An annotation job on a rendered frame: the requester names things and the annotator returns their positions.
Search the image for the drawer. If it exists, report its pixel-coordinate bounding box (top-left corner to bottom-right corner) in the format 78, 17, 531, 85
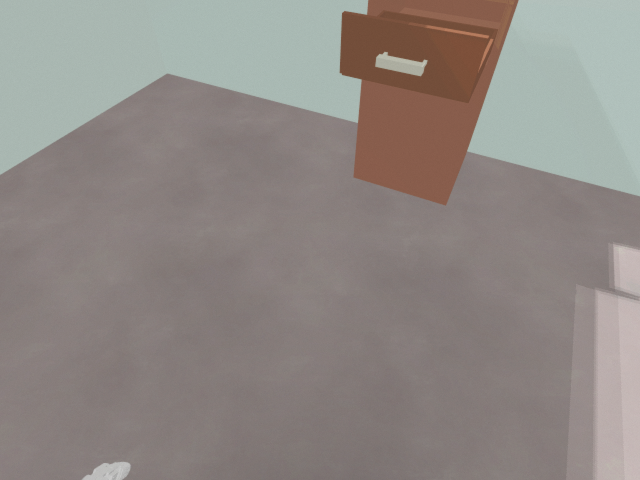
340, 10, 498, 103

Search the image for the handle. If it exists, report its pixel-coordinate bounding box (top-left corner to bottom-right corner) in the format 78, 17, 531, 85
375, 52, 428, 76

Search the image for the cabinet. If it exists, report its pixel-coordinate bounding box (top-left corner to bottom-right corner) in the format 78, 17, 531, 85
353, 0, 519, 205

